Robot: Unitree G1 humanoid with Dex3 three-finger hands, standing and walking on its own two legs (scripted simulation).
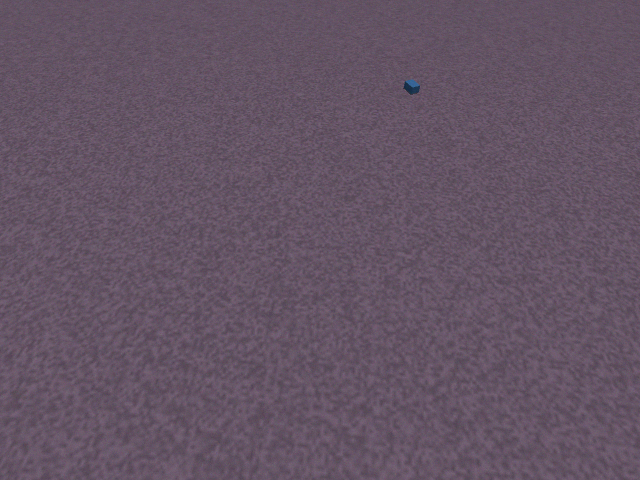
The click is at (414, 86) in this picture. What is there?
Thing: small box
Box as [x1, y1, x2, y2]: [404, 79, 419, 93]
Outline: 412,79 405,81 404,87 410,93 418,91 419,85
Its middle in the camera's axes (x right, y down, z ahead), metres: +0.57 -0.93 +2.36
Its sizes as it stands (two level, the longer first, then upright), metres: 0.081 0.055 0.042
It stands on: the floor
